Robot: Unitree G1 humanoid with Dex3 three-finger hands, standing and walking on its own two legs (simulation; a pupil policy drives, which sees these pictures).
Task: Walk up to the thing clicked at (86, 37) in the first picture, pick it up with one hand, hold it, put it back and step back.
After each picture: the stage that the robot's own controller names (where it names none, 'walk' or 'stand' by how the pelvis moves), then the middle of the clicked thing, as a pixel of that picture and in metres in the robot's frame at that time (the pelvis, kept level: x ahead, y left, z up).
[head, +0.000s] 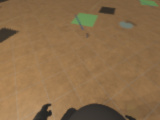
stand; (87, 35) +1.94 +0.09 -0.72
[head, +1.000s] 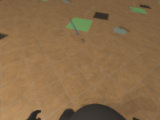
walk; (82, 40) +1.81 +0.14 -0.71
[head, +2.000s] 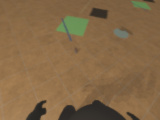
walk; (76, 50) +1.23 +0.22 -0.72
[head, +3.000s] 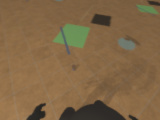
walk; (73, 67) +0.82 +0.22 -0.72
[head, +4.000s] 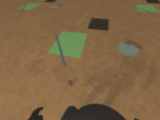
walk; (70, 83) +0.55 +0.28 -0.70
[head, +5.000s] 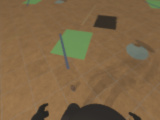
stand; (72, 88) +0.42 +0.24 -0.70
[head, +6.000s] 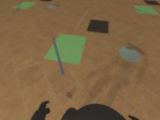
stand; (69, 95) +0.35 +0.25 -0.71
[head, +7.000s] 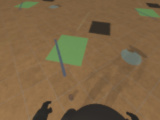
stand; (70, 97) +0.33 +0.21 -0.73
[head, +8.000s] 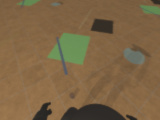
stand; (72, 95) +0.34 +0.20 -0.72
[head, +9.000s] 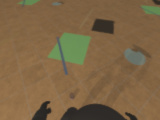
stand; (72, 96) +0.33 +0.20 -0.72
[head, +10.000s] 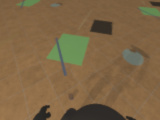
stand; (70, 96) +0.33 +0.21 -0.73
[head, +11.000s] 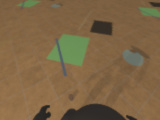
stand; (71, 97) +0.32 +0.21 -0.73
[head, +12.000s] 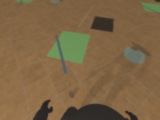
go down; (71, 95) +0.33 +0.21 -0.72
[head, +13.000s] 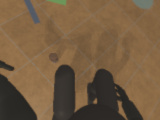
go down; (53, 58) +0.39 +0.27 -0.29
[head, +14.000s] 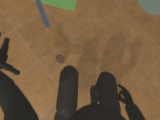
approach; (60, 59) +0.39 +0.27 -0.30
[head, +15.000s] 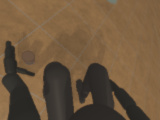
close in; (29, 58) +0.36 +0.31 -0.21
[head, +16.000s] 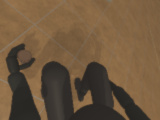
close; (25, 57) +0.36 +0.31 -0.21
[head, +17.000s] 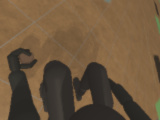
lift; (26, 58) +0.34 +0.30 -0.22
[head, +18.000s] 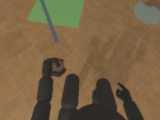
lift; (59, 68) +0.31 +0.22 -0.03
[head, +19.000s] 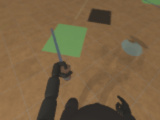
hold; (66, 72) +0.32 +0.17 -0.01
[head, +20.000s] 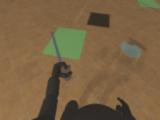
hold; (66, 73) +0.32 +0.17 -0.01
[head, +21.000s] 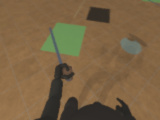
crouch; (68, 74) +0.32 +0.16 -0.03
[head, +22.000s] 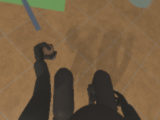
lower; (50, 53) +0.42 +0.26 -0.11
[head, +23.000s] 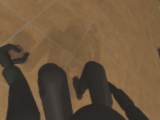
lower; (19, 55) +0.38 +0.32 -0.21
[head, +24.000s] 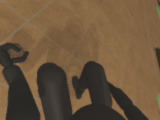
lower; (18, 54) +0.38 +0.32 -0.22
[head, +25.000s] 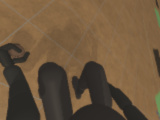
lower; (19, 54) +0.37 +0.32 -0.22
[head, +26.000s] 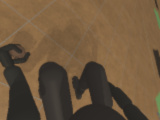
lower; (19, 55) +0.37 +0.32 -0.22
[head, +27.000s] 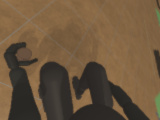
open; (23, 56) +0.36 +0.31 -0.22
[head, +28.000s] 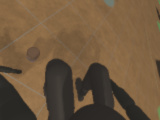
stand; (33, 54) +0.36 +0.29 -0.22
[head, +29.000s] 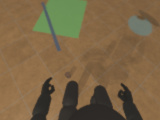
walk; (68, 75) +0.37 +0.23 -0.52
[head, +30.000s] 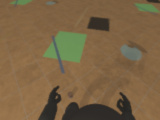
stand; (70, 95) +0.34 +0.21 -0.66
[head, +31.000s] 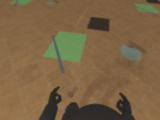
stand; (70, 94) +0.35 +0.21 -0.67
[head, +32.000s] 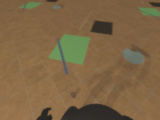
stand; (73, 95) +0.36 +0.20 -0.72
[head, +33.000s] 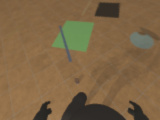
walk; (76, 81) +0.44 +0.23 -0.70
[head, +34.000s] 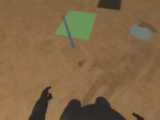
walk; (79, 64) +0.70 +0.15 -0.69
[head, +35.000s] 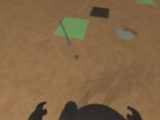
stand; (76, 57) +0.98 +0.25 -0.70
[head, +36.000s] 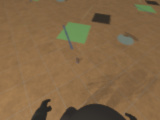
stand; (77, 60) +1.01 +0.20 -0.72
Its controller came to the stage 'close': yes
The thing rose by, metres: 0.70
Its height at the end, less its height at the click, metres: +0.00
